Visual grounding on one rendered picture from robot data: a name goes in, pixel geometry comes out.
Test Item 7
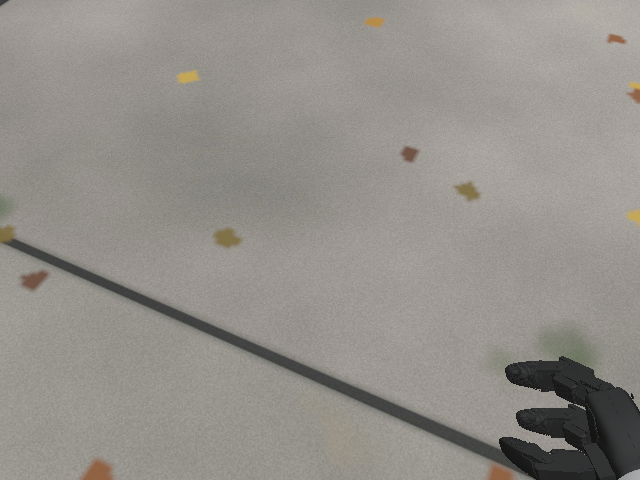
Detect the robot right hand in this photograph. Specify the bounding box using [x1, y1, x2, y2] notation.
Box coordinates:
[499, 356, 640, 480]

